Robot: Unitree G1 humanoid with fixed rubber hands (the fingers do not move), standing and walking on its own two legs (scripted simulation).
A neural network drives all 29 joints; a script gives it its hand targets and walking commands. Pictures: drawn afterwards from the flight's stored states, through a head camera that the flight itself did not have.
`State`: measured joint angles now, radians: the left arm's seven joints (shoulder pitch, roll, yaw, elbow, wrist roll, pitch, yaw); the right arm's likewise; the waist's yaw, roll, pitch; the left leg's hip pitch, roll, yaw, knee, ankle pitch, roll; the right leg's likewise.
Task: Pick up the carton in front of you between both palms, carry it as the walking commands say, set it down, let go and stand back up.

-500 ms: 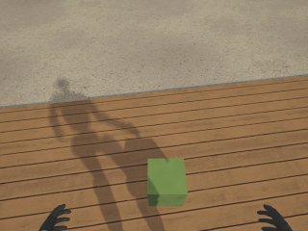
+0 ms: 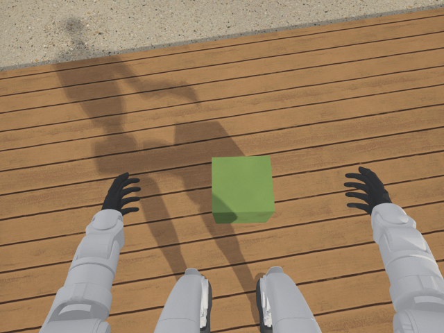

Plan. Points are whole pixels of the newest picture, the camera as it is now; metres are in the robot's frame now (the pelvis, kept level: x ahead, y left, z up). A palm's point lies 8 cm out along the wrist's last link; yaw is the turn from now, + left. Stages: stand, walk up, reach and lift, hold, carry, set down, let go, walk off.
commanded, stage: reach and lift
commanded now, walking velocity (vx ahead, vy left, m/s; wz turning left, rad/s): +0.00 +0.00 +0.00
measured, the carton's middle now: (240, 192) +0.49 -0.03 -0.58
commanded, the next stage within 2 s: none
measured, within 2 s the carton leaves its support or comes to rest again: neither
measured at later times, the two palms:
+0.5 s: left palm (165, 144) +0.49 +0.16 -0.15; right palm (327, 139) +0.50 -0.23 -0.15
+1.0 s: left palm (181, 178) +0.48 +0.16 -0.38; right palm (304, 177) +0.48 -0.23 -0.38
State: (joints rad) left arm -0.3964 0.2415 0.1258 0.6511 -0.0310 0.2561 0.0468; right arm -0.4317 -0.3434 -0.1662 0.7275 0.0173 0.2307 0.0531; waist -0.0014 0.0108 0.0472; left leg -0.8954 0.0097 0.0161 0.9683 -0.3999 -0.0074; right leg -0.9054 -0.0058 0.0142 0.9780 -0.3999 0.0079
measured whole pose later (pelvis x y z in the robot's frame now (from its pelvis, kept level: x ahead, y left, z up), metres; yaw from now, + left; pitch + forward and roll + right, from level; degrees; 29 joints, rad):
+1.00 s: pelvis -0.05 +0.00 -0.22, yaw +1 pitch +50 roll +2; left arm -1.27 0.25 0.21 0.90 -0.09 0.12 0.16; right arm -1.29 -0.39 -0.23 1.00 0.10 0.08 -0.03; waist -0.02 0.02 0.05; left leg -2.11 -0.03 -0.01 1.77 -0.54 -0.03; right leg -2.13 0.01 0.04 1.78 -0.53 0.02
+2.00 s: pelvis -0.09 +0.00 -0.34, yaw +1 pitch +34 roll +1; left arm -1.62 0.28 0.13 1.16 -0.17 0.09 0.16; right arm -1.66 -0.39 -0.08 1.23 0.18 0.08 -0.09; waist -0.03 0.02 0.49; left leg -2.21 -0.04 -0.02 2.18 -0.58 -0.05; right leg -2.22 0.01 0.03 2.20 -0.57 0.02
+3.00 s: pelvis -0.08 +0.01 -0.20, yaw -1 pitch +42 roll +1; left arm -1.05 -0.04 0.49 0.61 0.23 0.43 0.07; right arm -1.07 -0.03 -0.47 0.64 -0.24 0.44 0.00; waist -0.03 0.03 -0.14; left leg -1.95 -0.07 -0.06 1.70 -0.48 -0.05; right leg -1.97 0.04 0.06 1.69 -0.46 0.04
